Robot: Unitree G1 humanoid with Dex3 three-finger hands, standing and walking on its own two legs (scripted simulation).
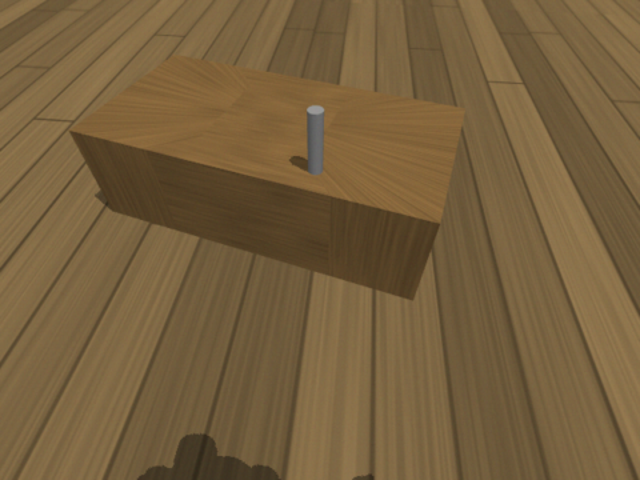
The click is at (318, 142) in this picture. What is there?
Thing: slim round
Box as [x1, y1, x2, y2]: [307, 105, 323, 174]
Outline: 314,105 307,108 308,171 312,174 318,174 322,171 323,108
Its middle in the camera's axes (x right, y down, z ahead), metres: -0.01 -0.32 +1.23
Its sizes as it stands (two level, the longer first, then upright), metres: 0.051 0.051 0.223
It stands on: a support 0.42 m high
